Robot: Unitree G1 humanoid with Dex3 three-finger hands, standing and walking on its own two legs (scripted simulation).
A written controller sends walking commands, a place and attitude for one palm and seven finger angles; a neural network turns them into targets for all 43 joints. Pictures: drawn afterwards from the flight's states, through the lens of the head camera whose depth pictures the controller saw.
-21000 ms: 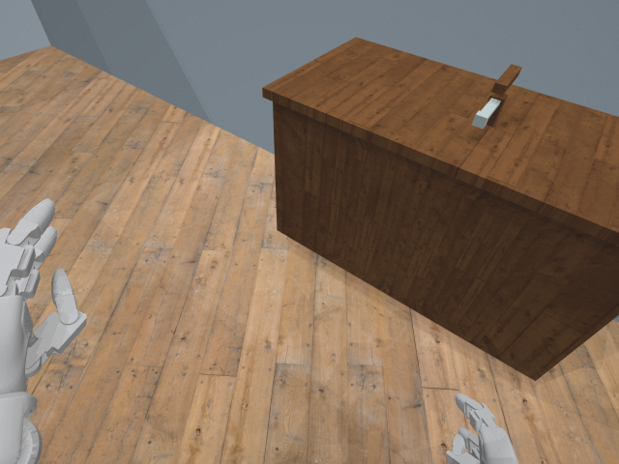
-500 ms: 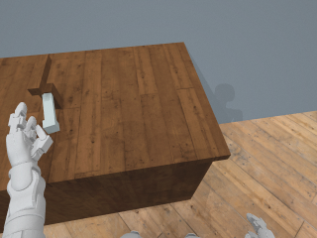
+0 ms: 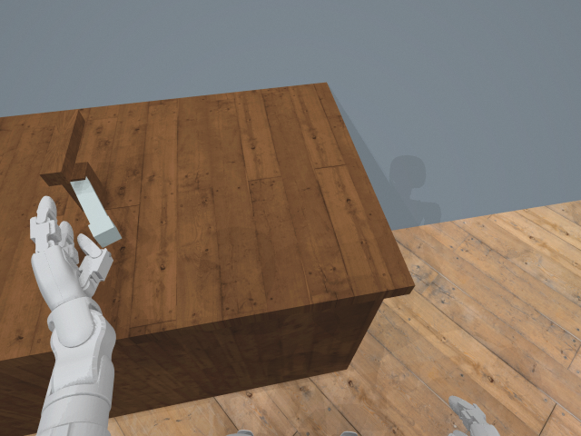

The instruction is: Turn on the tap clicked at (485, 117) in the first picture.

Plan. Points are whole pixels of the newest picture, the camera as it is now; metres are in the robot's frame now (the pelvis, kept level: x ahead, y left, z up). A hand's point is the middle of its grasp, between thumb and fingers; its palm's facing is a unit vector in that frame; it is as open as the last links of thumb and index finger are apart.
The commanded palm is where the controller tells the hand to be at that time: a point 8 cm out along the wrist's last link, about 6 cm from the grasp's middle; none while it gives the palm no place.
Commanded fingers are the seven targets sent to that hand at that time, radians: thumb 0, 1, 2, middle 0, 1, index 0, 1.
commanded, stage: push the lever round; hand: left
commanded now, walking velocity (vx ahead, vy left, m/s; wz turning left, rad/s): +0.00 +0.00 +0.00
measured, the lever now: (105, 231) +0.37 +0.28 +0.06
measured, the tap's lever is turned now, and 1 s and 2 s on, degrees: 26 48 77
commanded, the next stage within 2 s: lift the hand up off the lever in 1.86 s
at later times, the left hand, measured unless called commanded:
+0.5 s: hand (132, 242) +0.36 +0.24 +0.05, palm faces +0.67 -0.73 -0.07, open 7.6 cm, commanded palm +0.31 +0.27 +0.05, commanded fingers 0.00 0.90 0.90 -0.15 -0.15 -0.15 -0.15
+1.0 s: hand (153, 231) +0.38 +0.22 +0.05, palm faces +0.75 -0.66 -0.08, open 7.6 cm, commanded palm +0.33 +0.23 +0.05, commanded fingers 0.00 0.90 0.90 -0.15 -0.15 -0.15 -0.15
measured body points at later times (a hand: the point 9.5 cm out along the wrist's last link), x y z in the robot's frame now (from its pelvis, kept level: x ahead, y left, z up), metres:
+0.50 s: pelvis +0.00 +0.00 +0.00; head +0.05 +0.00 +0.45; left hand +0.32 +0.28 +0.06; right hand +0.14 -0.25 -0.11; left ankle +0.00 +0.12 -0.70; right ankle +0.02 -0.09 -0.70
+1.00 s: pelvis +0.00 +0.00 +0.00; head +0.04 +0.00 +0.45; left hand +0.33 +0.25 +0.06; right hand +0.13 -0.24 -0.12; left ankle +0.00 +0.12 -0.70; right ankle +0.02 -0.09 -0.70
